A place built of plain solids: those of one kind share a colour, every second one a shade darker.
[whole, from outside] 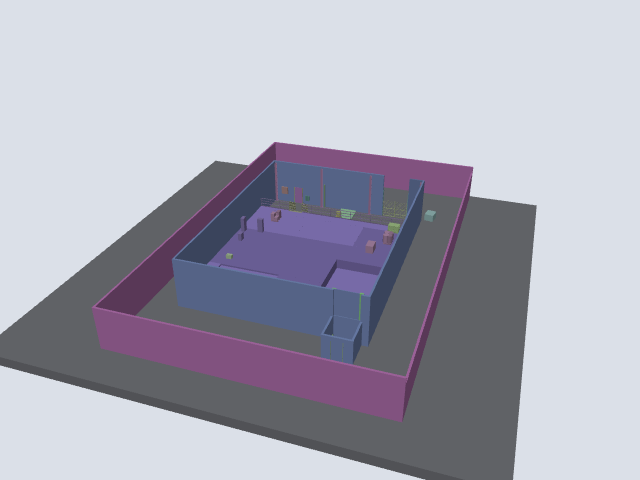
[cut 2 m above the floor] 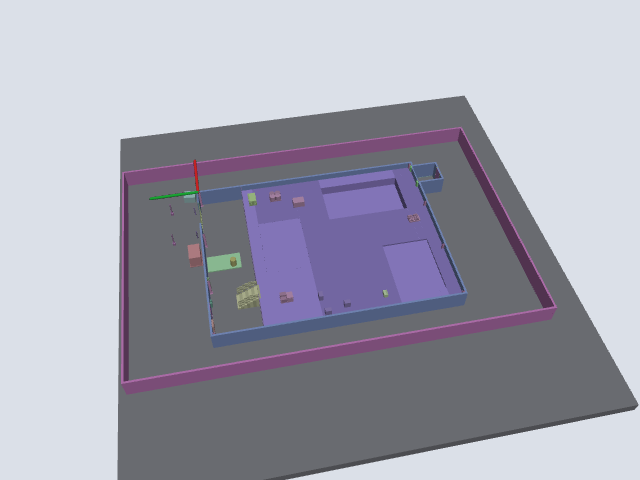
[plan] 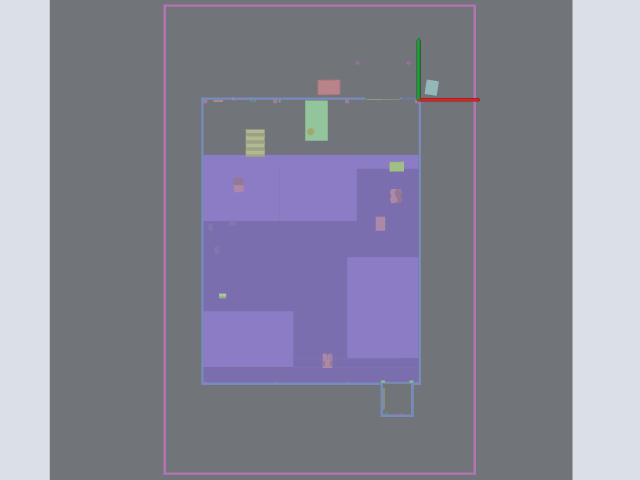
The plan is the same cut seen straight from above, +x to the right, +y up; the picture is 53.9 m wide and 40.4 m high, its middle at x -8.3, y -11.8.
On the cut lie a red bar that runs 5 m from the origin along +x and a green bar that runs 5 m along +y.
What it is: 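A works' hall with a walk round sunk beds; one tall room; a strip of floor behind the doors, a deck 1.31 m over it that fills the rest, and 3 sunk grounds in the deck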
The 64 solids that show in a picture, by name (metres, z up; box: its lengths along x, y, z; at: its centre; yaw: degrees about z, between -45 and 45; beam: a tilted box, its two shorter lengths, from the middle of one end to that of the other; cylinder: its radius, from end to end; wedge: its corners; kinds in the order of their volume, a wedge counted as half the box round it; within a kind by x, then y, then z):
{
 "raised_floor_bank_1": {"box": [1.3, 0.75, 1.36], "at": [-17.45, -22.12, 0.63]},
 "raised_floor_bank_2": {"box": [1.3, 3.95, 1.36], "at": [-17.45, -19.77, 0.63]},
 "raised_floor_bank_3": {"box": [6.4, 4.4, 1.36], "at": [-14.9, -8.0, 0.63]},
 "raised_floor_bank_4": {"box": [6.25, 4.7, 1.2], "at": [-13.68, -20.15, 0.55]},
 "raised_floor_bank_5": {"box": [12.1, 4.55, 1.36], "at": [-12.05, -15.53, 0.63]},
 "raised_floor_bank_6": {"box": [18.1, 1.3, 1.36], "at": [-9.05, -23.15, 0.63]},
 "raised_floor_bank_7": {"box": [18.1, 3.05, 1.36], "at": [-9.05, -11.72, 0.63]},
 "raised_floor_bank_8": {"box": [18.1, 1.2, 1.36], "at": [-9.05, -5.2, 0.63]},
 "raised_floor_bank_9": {"box": [6.5, 4.4, 1.36], "at": [-8.45, -8.0, 0.63]},
 "raised_floor_bank_10": {"box": [4.55, 3.95, 1.36], "at": [-8.28, -19.77, 0.63]},
 "raised_floor_bank_11": {"box": [10.55, 0.75, 1.36], "at": [-5.28, -22.12, 0.63]},
 "raised_floor_bank_12": {"box": [4.7, 8.5, 0.33], "at": [-3.65, -17.5, 0.12]},
 "raised_floor_bank_13": {"box": [5.2, 4.4, 1.36], "at": [-2.6, -8.0, 0.63]},
 "raised_floor_bank_14": {"box": [1.3, 3.95, 1.36], "at": [-0.65, -19.77, 0.63]},
 "raised_floor_bank_15": {"box": [1.3, 4.55, 1.36], "at": [-0.65, -15.53, 0.63]},
 "yard_bound_1": {"box": [0.2, 39.6, 4.36], "at": [-21.37, -11.77, 2.13]},
 "yard_bound_2": {"box": [26.3, 0.2, 4.36], "at": [-8.32, -31.47, 2.13]},
 "yard_bound_3": {"box": [26.3, 0.2, 4.36], "at": [-8.32, 7.93, 2.13]},
 "yard_bound_4": {"box": [0.2, 39.6, 3.66], "at": [4.73, -11.77, 1.78]},
 "wall_1": {"box": [0.2, 24.2, 5.25], "at": [-18.2, -11.9, 2.58]},
 "wall_2": {"box": [13.81, 0.2, 5.25], "at": [-11.4, 0.1, 2.58]},
 "wall_3": {"box": [15.3, 0.2, 5.25], "at": [-10.65, -23.9, 2.58]},
 "wall_4": {"box": [0.2, 2.9, 2.55], "at": [-3.1, -25.25, 1.23]},
 "wall_5": {"box": [2.8, 0.2, 2.55], "at": [-1.8, -26.6, 1.23]},
 "wall_6": {"box": [2.4, 0.06, 2.55], "at": [-1.8, -23.83, 1.23]},
 "wall_7": {"box": [2.52, 0.06, 5.25], "at": [-1.8, -23.77, 2.58]},
 "wall_8": {"box": [1.71, 0.2, 5.25], "at": [-0.65, 0.1, 2.58]},
 "wall_9": {"box": [0.2, 2.9, 2.55], "at": [-0.5, -25.25, 1.23]},
 "wall_10": {"box": [0.8, 0.2, 5.25], "at": [-0.2, -23.9, 2.58]},
 "wall_11": {"box": [0.2, 24.2, 5.25], "at": [0.1, -11.9, 2.58]},
 "beyond_oil_tank_1": {"box": [1.96, 1.32, 0.13], "at": [-7.55, 1.05, 0.01], "yaw": 0.7},
 "beyond_oil_tank_2": {"box": [1.8, 1.16, 1.4], "at": [-7.55, 1.05, 0.64], "yaw": 0.7},
 "door_landing_1": {"box": [1.62, 0.21, 0.16], "at": [-13.75, -4.7, 1.23]},
 "door_landing_2": {"box": [1.62, 0.32, 1.2], "at": [-13.75, -4.46, 0.55]},
 "door_landing_3": {"box": [1.62, 0.32, 1.03], "at": [-13.75, -4.16, 0.47]},
 "door_landing_4": {"box": [1.62, 0.32, 0.87], "at": [-13.75, -3.86, 0.38]},
 "door_landing_5": {"box": [1.62, 0.32, 0.71], "at": [-13.75, -3.56, 0.3]},
 "door_landing_6": {"box": [1.62, 0.32, 0.54], "at": [-13.75, -3.26, 0.22]},
 "door_landing_7": {"box": [1.62, 0.32, 0.38], "at": [-13.75, -2.96, 0.14]},
 "door_landing_8": {"box": [1.62, 0.32, 0.21], "at": [-13.75, -2.66, 0.06]},
 "pallet_load_1": {"box": [0.8, 1.2, 0.2], "at": [-7.68, -21.97, 1.36]},
 "pallet_load_2": {"box": [0.7, 1.1, 0.84], "at": [-3.21, -10.44, 1.68]},
 "pallet_load_3": {"box": [0.8, 1.19, 0.89], "at": [-3.21, -10.44, 1.7]},
 "pallet_load_4": {"cylinder": 0.3, "from": [-2.09, -8.39, 1.45], "to": [-2.09, -8.39, 2.32]},
 "pallet_load_5": {"cylinder": 0.3, "from": [-1.7, -8.4, 1.45], "to": [-1.7, -8.4, 2.32]},
 "pallet_load_6": {"cylinder": 0.3, "from": [-1.7, -7.81, 1.45], "to": [-1.7, -7.81, 2.32]},
 "raised_slab_1": {"box": [1.9, 3.4, 0.2], "at": [-8.6, -1.75, 0.05]},
 "beyond_pallets_1": {"box": [1.04, 1.24, 0.8], "at": [1.1, 1.02, 0.39], "yaw": -8.7},
 "tote_stack_1": {"box": [0.4, 0.6, 1.62], "at": [-17.52, -10.73, 2.12]},
 "tote_stack_2": {"box": [0.4, 0.6, 0.81], "at": [-16.98, -12.65, 1.72]},
 "tote_stack_3": {"box": [0.6, 0.4, 1.6], "at": [-15.66, -10.38, 2.11]},
 "pallet_stack_1": {"box": [1.14, 0.75, 0.86], "at": [-1.85, -5.62, 1.69]},
 "pier_1": {"box": [0.34, 0.17, 5.25], "at": [-0.6, -23.71, 2.58]},
 "drum_1": {"cylinder": 0.3, "from": [-9.08, -2.69, 0.15], "to": [-9.08, -2.69, 1.02]},
 "distribution_board_1": {"box": [0.8, 0.18, 0.91], "at": [-16.87, -0.09, 1.5]},
 "deck_rail_1": {"box": [13.0, 0.024, 0.1], "at": [-6.5, -4.63, 1.36]},
 "deck_rail_2": {"box": [13.0, 0.05, 0.05], "at": [-6.5, -4.63, 1.7]},
 "deck_rail_3": {"box": [13.0, 0.05, 0.05], "at": [-6.5, -4.63, 2.02]},
 "deck_rail_4": {"box": [13.0, 0.05, 0.05], "at": [-6.5, -4.63, 2.33]},
 "radiator_1": {"box": [0.1, 1.8, 0.6], "at": [-2.91, -25.15, 0.45]},
 "door_leaf_1": {"box": [1.0, 0.044, 2.15], "at": [-15.1, 0.0, 1.02]},
 "steel_column_1": {"box": [0.22, 0.014, 5.05], "at": [-17.96, -0.22, 2.48]},
 "steel_column_2": {"box": [0.22, 0.014, 5.05], "at": [-12.07, -0.22, 2.48]},
 "steel_column_3": {"box": [0.22, 0.014, 5.05], "at": [-6.03, -0.22, 2.48]}
}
